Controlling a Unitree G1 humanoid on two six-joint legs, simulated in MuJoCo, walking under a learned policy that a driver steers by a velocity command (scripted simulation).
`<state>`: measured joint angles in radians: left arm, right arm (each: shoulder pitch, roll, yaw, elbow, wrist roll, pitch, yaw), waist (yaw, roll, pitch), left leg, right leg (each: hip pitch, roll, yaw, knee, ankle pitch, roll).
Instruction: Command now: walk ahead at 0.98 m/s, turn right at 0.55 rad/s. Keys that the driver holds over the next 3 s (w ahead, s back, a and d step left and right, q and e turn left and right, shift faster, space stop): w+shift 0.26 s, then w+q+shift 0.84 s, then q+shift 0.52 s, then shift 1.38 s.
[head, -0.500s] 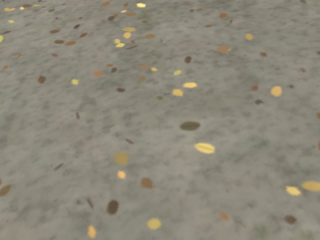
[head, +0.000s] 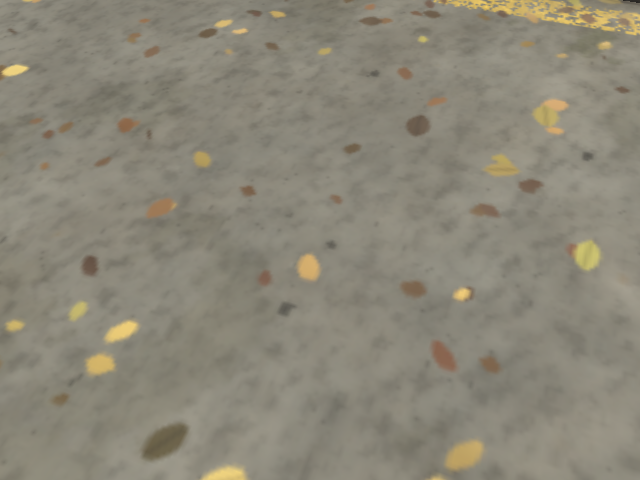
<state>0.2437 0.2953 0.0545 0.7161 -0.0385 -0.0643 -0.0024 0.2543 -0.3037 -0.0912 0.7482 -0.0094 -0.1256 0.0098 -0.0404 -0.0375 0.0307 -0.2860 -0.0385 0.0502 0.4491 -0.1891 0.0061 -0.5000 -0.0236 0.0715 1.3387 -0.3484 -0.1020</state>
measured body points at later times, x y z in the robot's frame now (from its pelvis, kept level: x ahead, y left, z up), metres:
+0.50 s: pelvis +0.44 -0.10 +0.00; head +0.45 -0.11 +0.45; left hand +0.49 +0.18 -0.11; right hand +0.54 -0.37 -0.12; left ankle +0.40 +0.07 -0.61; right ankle +0.45 -0.19 -0.73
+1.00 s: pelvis +0.86 -0.04 -0.01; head +0.87 -0.03 +0.44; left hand +1.01 +0.25 -0.05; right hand +0.96 -0.28 -0.14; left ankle +0.87 -0.02 -0.73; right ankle +0.97 -0.23 -0.63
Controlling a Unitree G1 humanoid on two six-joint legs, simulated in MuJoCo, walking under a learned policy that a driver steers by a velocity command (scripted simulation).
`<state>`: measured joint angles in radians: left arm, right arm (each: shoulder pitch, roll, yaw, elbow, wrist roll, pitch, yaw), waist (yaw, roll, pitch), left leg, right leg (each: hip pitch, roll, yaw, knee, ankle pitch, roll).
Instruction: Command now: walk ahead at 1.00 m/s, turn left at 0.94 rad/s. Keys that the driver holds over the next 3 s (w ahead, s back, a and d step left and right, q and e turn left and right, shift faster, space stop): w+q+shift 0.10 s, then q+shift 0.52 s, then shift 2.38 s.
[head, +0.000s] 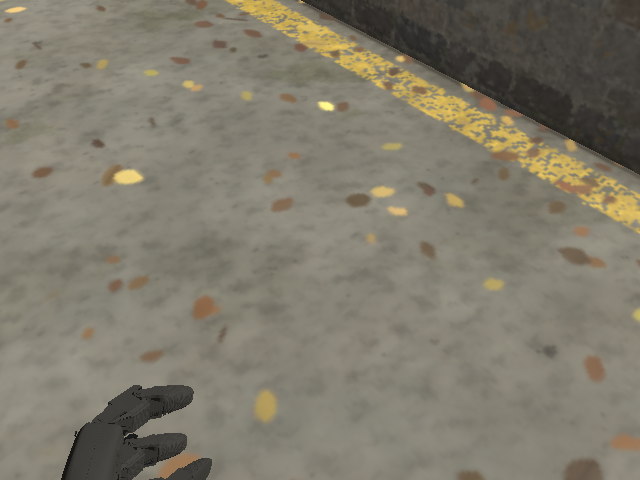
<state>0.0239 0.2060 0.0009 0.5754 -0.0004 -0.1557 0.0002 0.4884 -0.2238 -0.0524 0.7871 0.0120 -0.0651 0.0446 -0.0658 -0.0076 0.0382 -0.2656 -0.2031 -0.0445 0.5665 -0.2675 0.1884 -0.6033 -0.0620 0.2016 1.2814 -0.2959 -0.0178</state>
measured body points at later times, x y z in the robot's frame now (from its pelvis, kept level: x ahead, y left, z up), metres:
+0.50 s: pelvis +0.32 -0.08 +0.01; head +0.37 -0.03 +0.46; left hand +0.27 +0.23 -0.10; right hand +0.64 -0.22 -0.05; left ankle +0.33 +0.06 -0.65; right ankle +0.41 -0.18 -0.72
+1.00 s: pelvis +0.40 -0.01 +0.01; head +0.41 +0.03 +0.46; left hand +0.32 +0.29 -0.10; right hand +0.72 -0.07 -0.06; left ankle +0.37 +0.09 -0.72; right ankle +0.53 -0.11 -0.69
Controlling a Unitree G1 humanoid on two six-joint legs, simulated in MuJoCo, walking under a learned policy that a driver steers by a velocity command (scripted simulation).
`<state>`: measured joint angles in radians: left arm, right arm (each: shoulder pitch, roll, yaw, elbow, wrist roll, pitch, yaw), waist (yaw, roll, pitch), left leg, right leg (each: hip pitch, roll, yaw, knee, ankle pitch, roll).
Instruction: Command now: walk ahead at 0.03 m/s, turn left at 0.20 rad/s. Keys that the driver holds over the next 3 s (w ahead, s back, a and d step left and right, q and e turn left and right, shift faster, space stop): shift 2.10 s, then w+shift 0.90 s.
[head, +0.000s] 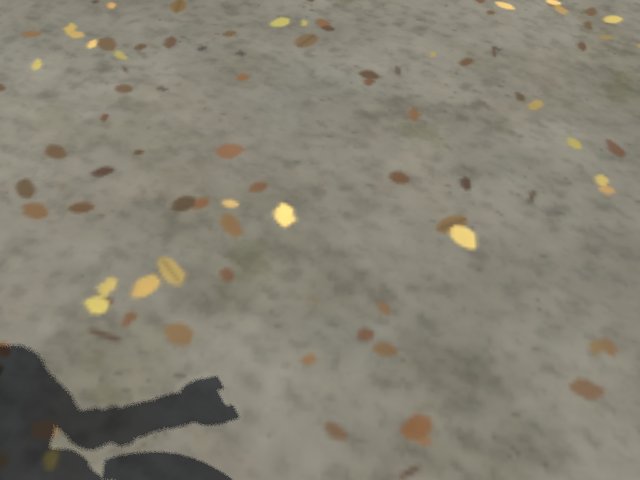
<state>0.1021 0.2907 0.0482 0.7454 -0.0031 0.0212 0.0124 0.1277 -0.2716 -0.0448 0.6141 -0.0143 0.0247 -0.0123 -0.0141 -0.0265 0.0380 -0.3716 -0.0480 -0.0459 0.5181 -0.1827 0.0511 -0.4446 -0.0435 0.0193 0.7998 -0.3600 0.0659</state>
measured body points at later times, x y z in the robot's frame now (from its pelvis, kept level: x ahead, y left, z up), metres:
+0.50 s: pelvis +0.04 -0.04 +0.00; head +0.05 -0.03 +0.45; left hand +0.15 +0.21 -0.12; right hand +0.16 -0.29 -0.12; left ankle +0.05 +0.09 -0.73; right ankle +0.01 -0.15 -0.73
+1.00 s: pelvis +0.04 -0.05 +0.00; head +0.05 -0.04 +0.45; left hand +0.09 +0.21 -0.14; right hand +0.13 -0.30 -0.14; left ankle +0.05 +0.09 -0.73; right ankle +0.01 -0.15 -0.73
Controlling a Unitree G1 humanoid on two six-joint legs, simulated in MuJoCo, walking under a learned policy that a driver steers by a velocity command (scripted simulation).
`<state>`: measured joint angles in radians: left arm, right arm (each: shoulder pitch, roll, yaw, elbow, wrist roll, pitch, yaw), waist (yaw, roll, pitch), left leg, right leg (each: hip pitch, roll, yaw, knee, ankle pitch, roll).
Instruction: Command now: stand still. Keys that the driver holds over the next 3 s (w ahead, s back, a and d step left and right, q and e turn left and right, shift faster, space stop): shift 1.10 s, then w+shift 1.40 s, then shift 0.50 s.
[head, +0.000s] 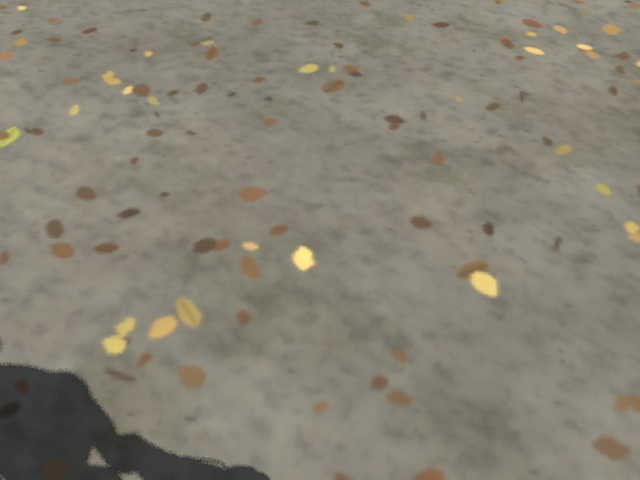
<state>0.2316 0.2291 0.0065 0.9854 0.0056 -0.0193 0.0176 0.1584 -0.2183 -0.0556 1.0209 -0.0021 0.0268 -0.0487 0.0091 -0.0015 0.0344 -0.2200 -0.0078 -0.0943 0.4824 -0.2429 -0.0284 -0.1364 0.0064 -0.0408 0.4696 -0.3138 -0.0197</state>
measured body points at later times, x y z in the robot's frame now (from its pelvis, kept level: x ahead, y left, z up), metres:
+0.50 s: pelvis +0.00 -0.01 +0.00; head +0.01 -0.01 +0.45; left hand +0.00 +0.23 -0.15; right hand +0.03 -0.26 -0.15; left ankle +0.01 +0.14 -0.74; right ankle -0.04 -0.10 -0.74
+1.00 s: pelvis +0.00 -0.01 +0.00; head +0.01 -0.01 +0.45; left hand -0.02 +0.23 -0.15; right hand +0.01 -0.25 -0.16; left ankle +0.01 +0.14 -0.74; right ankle -0.04 -0.10 -0.74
